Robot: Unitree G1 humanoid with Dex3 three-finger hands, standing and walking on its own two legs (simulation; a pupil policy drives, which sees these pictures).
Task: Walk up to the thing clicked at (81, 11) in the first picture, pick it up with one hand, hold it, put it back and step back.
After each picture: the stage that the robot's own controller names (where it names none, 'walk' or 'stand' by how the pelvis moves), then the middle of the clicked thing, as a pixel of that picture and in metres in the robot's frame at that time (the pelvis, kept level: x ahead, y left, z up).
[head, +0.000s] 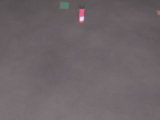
stand; (81, 13) +2.04 -0.05 -0.66
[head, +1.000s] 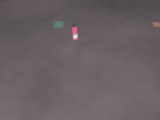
walk; (74, 31) +1.90 +0.20 -0.63
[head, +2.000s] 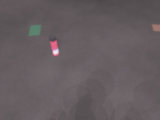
walk; (54, 45) +1.26 +0.35 -0.65
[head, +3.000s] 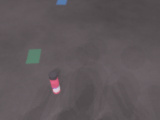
walk; (54, 83) +0.81 +0.27 -0.65
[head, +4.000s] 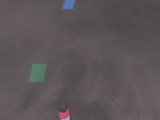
walk; (63, 112) +0.52 +0.15 -0.63
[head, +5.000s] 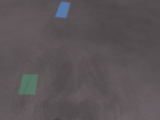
stand; out of the picture +0.42 +0.12 -0.65
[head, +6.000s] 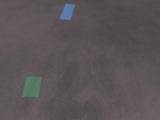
stand; out of the picture +0.41 +0.12 -0.65
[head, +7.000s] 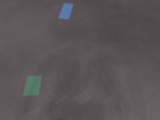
stand; out of the picture +0.43 +0.14 -0.66
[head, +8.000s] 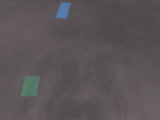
stand; out of the picture +0.42 +0.15 -0.66
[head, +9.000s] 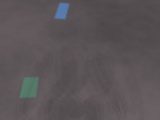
stand; out of the picture +0.41 +0.15 -0.66
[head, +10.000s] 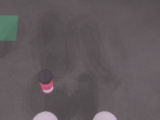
go down; (46, 82) +0.46 +0.15 -0.44
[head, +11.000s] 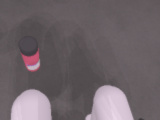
go down; (31, 56) +0.50 +0.18 -0.27
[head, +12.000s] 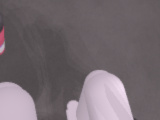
close in; out of the picture +0.49 +0.21 -0.19
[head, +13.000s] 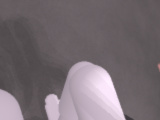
close; out of the picture +0.49 +0.24 -0.16
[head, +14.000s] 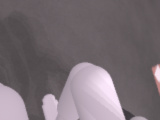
lift; out of the picture +0.46 +0.23 -0.17
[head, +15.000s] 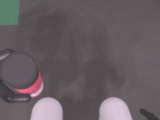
lift; (27, 80) +0.33 +0.16 +0.01
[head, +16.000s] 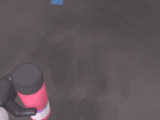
hold; (35, 97) +0.29 +0.14 +0.04
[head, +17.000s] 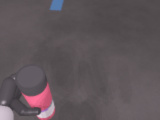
hold; (39, 97) +0.30 +0.13 +0.05
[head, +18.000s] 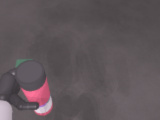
crouch; (37, 92) +0.32 +0.14 +0.02
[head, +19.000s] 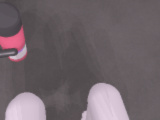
crouch; (11, 38) +0.48 +0.16 -0.04
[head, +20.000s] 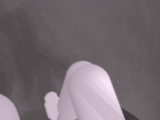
lower; out of the picture +0.46 +0.23 -0.18
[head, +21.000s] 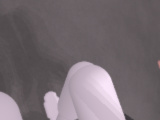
lower; out of the picture +0.46 +0.23 -0.18
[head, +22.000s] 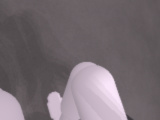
lower; out of the picture +0.45 +0.23 -0.17
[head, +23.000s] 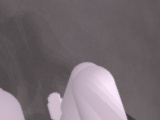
lower; out of the picture +0.45 +0.23 -0.17
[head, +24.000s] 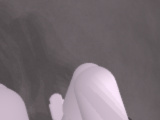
loosen; out of the picture +0.44 +0.20 -0.17
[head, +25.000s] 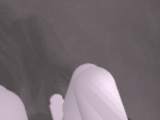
withdraw; out of the picture +0.45 +0.22 -0.18
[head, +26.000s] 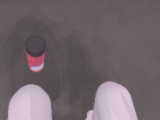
walk; (35, 56) +0.47 +0.16 -0.24
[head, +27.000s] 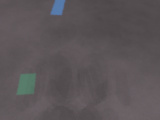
stand; out of the picture +0.39 +0.11 -0.59
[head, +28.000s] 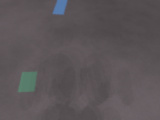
stand; out of the picture +0.41 +0.12 -0.60
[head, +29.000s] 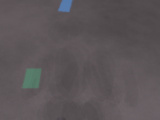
stand; out of the picture +0.40 +0.12 -0.61
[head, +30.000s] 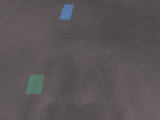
walk; out of the picture +0.43 +0.11 -0.65
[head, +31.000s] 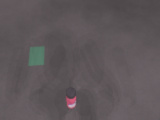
walk; (71, 98) +0.52 +0.06 -0.64
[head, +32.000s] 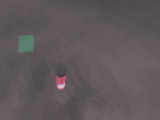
walk; (60, 79) +0.70 +0.08 -0.63
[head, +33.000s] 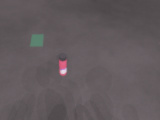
stand; (62, 64) +1.01 +0.13 -0.64
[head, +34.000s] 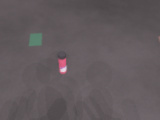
stand; (62, 63) +1.01 +0.16 -0.65
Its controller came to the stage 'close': yes
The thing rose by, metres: 0.69
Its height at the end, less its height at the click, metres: +0.00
